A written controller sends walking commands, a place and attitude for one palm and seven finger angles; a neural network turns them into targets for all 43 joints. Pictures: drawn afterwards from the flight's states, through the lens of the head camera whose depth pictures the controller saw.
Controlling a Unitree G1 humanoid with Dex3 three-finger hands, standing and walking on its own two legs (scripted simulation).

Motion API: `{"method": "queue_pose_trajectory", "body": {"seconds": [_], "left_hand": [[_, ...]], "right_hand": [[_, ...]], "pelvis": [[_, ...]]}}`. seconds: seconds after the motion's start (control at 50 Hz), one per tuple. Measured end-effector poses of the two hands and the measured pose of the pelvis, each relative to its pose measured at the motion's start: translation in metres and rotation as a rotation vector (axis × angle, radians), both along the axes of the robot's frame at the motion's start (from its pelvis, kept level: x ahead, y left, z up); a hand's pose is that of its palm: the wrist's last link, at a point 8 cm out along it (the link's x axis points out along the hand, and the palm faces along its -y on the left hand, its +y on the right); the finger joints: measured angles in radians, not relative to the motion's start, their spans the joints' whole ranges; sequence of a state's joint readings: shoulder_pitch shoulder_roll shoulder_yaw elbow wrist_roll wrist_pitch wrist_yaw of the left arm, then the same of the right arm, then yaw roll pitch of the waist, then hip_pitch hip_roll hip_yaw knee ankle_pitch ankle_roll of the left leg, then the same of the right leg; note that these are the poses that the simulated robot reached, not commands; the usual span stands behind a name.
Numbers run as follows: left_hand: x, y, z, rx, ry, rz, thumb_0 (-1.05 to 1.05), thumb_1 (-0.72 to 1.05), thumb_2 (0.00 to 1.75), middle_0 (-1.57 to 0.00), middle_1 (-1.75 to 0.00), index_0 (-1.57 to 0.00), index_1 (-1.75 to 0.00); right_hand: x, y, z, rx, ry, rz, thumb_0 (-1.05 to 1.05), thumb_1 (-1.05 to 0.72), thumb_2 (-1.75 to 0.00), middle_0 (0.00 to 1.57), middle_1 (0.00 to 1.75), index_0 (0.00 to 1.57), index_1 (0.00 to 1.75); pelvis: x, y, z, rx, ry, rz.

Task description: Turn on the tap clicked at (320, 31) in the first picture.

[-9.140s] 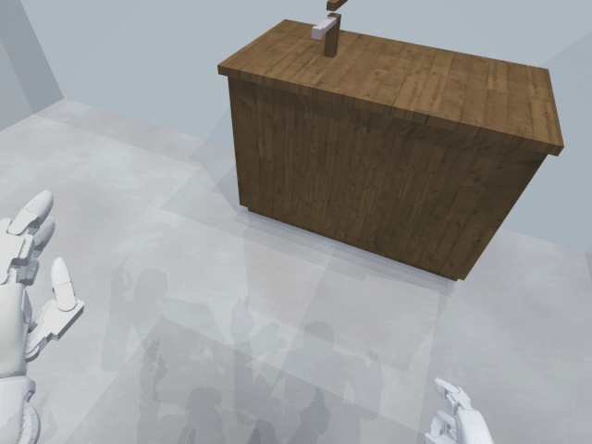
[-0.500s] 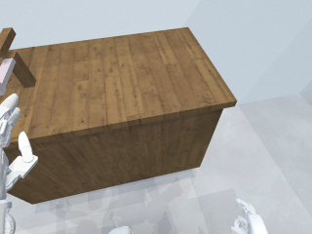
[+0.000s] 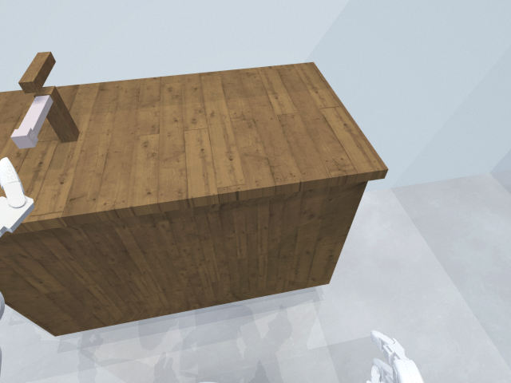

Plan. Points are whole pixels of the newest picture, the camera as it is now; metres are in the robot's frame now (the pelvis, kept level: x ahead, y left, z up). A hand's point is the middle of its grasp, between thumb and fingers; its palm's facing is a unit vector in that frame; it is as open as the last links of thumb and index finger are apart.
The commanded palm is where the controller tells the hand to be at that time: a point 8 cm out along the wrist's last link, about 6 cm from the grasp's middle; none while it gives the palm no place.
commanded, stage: come to a stop and stand still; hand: left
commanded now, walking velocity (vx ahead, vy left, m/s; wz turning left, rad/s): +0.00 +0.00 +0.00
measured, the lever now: (24, 138) +0.46 +0.50 +0.11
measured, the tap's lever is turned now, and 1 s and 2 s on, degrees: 0 0 0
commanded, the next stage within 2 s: look again from close up in 0.86 s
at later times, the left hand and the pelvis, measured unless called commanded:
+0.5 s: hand (41, 220) +0.24 +0.30 +0.18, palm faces +0.38 -0.86 -0.35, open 7.4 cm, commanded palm +0.19 +0.33 +0.19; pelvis +0.02 +0.06 +0.01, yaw -2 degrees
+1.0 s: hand (36, 215) +0.25 +0.31 +0.17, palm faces +0.39 -0.86 -0.34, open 7.4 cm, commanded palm +0.20 +0.34 +0.19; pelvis +0.03 +0.07 +0.01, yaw -2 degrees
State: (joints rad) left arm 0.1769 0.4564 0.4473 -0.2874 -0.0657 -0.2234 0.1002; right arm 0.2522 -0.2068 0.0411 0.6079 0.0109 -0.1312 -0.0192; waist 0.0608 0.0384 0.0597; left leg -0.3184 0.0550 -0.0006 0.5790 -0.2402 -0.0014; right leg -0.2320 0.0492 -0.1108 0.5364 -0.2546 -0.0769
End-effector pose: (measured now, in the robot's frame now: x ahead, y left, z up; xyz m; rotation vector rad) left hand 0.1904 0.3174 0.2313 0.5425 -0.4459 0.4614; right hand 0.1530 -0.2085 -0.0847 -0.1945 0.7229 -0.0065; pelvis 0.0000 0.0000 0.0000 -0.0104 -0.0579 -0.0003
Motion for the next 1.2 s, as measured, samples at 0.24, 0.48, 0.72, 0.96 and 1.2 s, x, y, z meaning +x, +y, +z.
{"method": "queue_pose_trajectory", "body": {"seconds": [0.24, 0.48, 0.72, 0.96, 1.2], "left_hand": [[0.008, -0.023, -0.071, -0.166, 0.238, -0.186, 0.02, 0.89, 0.9, -0.21, -0.3, -0.21, -0.3], [0.012, 0.02, -0.043, -0.123, 0.138, -0.113, 0.02, 0.89, 0.9, -0.2, -0.3, -0.21, -0.3], [0.025, 0.033, -0.048, -0.148, 0.179, -0.104, 0.02, 0.89, 0.9, -0.21, -0.3, -0.21, -0.3], [0.022, 0.034, -0.044, -0.147, 0.179, -0.091, 0.02, 0.89, 0.9, -0.2, -0.3, -0.21, -0.3], [0.02, 0.024, -0.047, -0.163, 0.19, -0.089, 0.02, 0.89, 0.9, -0.2, -0.3, -0.21, -0.3]], "right_hand": [[-0.032, -0.026, 0.037, -0.169, -0.02, -0.151, 0.01, -0.91, -0.9, 0.2, 0.3, 0.2, 0.3], [0.009, 0.035, 0.035, -0.106, -0.034, -0.052, 0.01, -0.91, -0.9, 0.2, 0.3, 0.2, 0.3], [0.054, 0.076, 0.037, -0.062, -0.07, 0.015, 0.01, -0.9, -0.9, 0.21, 0.3, 0.21, 0.3], [0.051, 0.061, 0.036, -0.088, -0.048, -0.02, 0.01, -0.91, -0.9, 0.2, 0.3, 0.21, 0.3], [0.034, 0.042, 0.031, -0.1, -0.015, -0.07, 0.01, -0.91, -0.9, 0.2, 0.3, 0.21, 0.3]], "pelvis": [[0.002, 0.024, 0.01, -0.014, 0.004, -0.047], [0.014, 0.054, 0.014, -0.016, 0.031, -0.043], [0.025, 0.07, 0.014, -0.013, 0.042, -0.039], [0.026, 0.07, 0.014, -0.013, 0.045, -0.038], [0.026, 0.062, 0.014, -0.019, 0.04, -0.034]]}}
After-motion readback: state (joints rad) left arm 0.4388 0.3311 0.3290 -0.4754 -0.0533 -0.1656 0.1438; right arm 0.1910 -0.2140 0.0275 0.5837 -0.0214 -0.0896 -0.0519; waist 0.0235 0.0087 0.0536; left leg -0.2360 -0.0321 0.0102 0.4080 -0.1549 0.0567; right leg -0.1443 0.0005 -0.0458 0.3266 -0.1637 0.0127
